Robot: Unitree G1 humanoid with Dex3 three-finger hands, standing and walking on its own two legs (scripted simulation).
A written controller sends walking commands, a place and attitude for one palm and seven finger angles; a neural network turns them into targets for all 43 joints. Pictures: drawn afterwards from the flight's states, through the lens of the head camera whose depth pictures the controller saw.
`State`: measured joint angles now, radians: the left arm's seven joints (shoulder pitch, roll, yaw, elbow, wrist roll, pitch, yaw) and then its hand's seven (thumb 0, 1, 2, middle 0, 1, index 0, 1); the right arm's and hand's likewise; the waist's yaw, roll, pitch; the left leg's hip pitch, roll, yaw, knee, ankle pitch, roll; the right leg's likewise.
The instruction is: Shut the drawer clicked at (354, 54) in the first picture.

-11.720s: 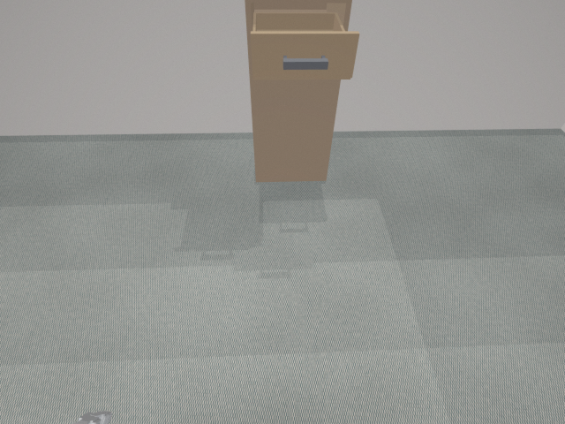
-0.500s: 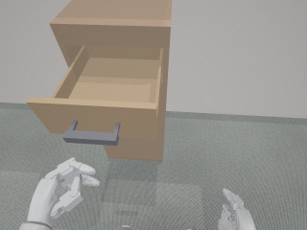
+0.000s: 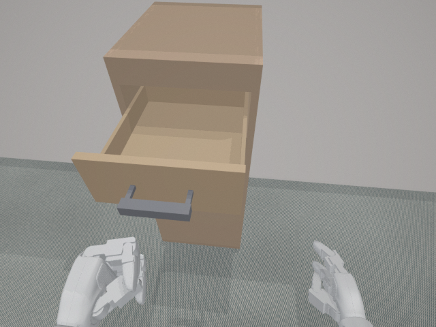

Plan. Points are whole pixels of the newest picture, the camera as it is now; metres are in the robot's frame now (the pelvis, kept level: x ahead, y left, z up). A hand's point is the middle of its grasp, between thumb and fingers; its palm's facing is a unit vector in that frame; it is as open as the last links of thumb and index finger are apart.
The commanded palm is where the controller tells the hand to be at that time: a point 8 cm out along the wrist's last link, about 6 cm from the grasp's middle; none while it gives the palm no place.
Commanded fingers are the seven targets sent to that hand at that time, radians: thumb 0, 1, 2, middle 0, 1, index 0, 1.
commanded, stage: raise the hand and make a fist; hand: left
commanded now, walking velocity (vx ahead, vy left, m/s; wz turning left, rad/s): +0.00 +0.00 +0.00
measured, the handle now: (158, 200) +0.34 +0.15 +0.05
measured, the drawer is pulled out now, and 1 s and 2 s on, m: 0.27 0.27 0.27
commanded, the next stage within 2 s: bring the fist close to the handle in 0.62 s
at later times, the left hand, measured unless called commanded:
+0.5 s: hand (146, 280) +0.15 +0.11 +0.15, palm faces -0.02 -1.00 -0.06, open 3.3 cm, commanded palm +0.11 +0.16 +0.15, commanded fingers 0.00 0.90 0.90 -1.40 -1.60 -1.40 -1.60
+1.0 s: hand (152, 272) +0.18 +0.11 +0.12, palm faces -0.04 -1.00 -0.04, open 3.3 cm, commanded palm +0.14 +0.17 +0.12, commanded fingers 0.00 0.90 0.90 -1.40 -1.60 -1.40 -1.60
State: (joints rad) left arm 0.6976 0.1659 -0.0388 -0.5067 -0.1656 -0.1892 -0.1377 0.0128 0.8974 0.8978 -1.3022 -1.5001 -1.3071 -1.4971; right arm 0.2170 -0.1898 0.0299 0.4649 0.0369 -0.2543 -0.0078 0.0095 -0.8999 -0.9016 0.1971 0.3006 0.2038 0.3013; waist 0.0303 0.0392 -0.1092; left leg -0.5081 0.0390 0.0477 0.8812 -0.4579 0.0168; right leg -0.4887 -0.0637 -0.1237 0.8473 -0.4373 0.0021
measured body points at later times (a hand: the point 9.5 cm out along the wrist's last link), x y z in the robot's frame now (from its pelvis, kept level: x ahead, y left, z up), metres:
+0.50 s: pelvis +0.00 -0.01 +0.01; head -0.01 -0.04 +0.46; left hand +0.15 +0.16 +0.15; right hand +0.19 -0.23 -0.04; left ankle +0.00 +0.11 -0.70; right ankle +0.00 -0.12 -0.70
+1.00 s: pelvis +0.00 -0.02 +0.01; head +0.00 -0.04 +0.46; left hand +0.17 +0.16 +0.13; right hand +0.20 -0.24 -0.04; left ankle +0.00 +0.11 -0.70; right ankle +0.00 -0.12 -0.70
